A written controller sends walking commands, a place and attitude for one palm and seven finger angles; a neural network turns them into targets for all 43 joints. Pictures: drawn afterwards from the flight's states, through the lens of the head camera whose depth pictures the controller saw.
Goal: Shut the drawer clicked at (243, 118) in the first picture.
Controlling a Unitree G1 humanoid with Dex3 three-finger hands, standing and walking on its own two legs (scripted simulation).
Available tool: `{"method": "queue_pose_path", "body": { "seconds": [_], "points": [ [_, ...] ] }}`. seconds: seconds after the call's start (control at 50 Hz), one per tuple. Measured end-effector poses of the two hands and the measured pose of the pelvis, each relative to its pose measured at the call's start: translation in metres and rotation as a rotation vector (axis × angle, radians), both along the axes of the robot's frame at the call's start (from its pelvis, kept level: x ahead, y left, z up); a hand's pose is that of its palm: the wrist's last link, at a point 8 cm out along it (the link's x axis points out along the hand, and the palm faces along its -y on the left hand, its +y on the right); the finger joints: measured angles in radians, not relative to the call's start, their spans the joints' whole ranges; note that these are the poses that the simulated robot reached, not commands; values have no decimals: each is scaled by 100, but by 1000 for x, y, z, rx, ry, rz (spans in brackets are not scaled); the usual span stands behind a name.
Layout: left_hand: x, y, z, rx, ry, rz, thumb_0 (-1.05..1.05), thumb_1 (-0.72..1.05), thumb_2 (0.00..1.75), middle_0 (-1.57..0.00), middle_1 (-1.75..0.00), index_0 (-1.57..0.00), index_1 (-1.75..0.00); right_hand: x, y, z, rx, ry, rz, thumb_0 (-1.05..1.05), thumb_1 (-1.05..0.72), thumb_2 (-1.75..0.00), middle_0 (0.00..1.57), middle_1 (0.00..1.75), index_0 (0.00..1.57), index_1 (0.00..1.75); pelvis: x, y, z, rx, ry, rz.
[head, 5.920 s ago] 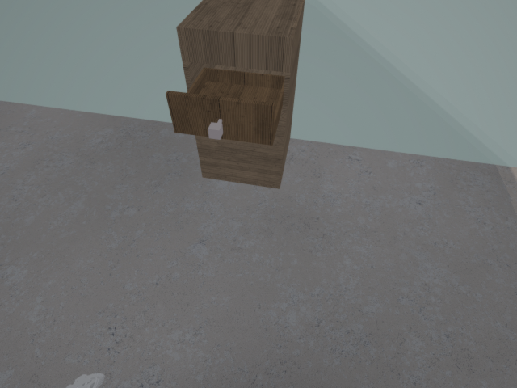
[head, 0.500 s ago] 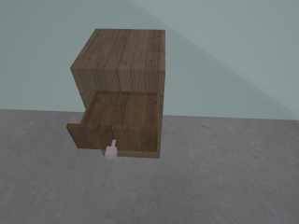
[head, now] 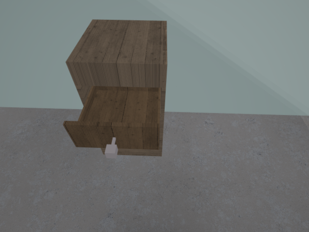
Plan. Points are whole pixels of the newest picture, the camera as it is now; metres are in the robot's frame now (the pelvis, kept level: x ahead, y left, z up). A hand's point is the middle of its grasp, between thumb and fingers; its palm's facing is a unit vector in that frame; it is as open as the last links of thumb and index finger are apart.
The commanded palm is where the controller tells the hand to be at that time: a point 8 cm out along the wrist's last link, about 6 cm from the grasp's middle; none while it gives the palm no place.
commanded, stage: look again from close up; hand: left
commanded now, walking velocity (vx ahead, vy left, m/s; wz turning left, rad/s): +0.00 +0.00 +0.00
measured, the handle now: (112, 146) +0.47 +0.20 -0.20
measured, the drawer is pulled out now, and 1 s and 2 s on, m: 0.24 0.24 0.24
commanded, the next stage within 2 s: shuffle to correct the standing spot in 0.42 s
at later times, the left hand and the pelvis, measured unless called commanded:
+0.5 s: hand out of the picture +0.03 +0.19 -0.18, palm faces +0.01 -0.99 -0.17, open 7.4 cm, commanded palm none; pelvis +0.04 +0.03 +0.00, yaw +0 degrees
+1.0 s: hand out of the picture +0.03 +0.17 -0.18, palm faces +0.05 -0.99 -0.16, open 7.4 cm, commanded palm none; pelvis +0.10 +0.01 -0.01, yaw +1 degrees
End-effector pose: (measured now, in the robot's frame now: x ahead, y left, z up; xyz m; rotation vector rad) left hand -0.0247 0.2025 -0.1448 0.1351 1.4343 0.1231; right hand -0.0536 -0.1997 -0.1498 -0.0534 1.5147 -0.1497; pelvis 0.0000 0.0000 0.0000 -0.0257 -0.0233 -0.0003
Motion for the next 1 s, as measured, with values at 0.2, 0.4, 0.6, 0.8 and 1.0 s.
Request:
{"method": "queue_pose_path", "body": {
  "seconds": [0.2,0.4,0.6,0.8,1.0],
  "points": [
    [44,33,-2,30,-103,-7,0,91,90,-20,-30,-20,-30,50,19,-5,-4,-132,44,1,-91,-89,20,30,19,30,16,20,-5,12,-3,5],
    [56,45,-1,21,-82,-10,0,91,90,-19,-30,-20,-30,76,12,7,-54,-133,71,2,-93,-89,20,30,20,30,30,29,-1,23,13,-3],
    [49,39,-5,-9,-26,1,0,91,90,-19,-30,-20,-30,100,7,11,-82,-152,79,1,-92,-89,20,30,20,30,43,31,1,24,3,-6],
    [49,29,-3,-2,22,0,0,91,90,-19,-30,-20,-30,108,2,3,-45,-121,53,1,-91,-89,20,30,20,30,64,19,-2,43,22,-10],
    [54,13,-11,-6,69,55,0,91,90,-19,-30,-20,-30,144,-13,-3,-61,-100,79,1,-92,-89,20,30,20,30,99,7,-11,20,26,10]
  ]
}}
